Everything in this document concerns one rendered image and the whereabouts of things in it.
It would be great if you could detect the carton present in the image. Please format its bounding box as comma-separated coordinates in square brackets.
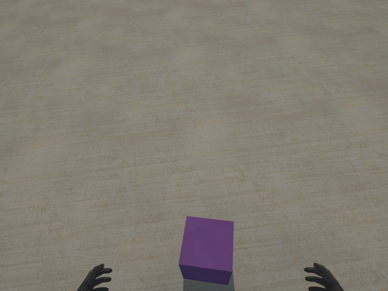
[179, 216, 234, 285]

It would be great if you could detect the robot right hand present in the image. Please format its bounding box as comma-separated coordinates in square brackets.
[304, 263, 344, 291]

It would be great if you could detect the robot left hand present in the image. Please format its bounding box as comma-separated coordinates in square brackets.
[77, 264, 112, 291]

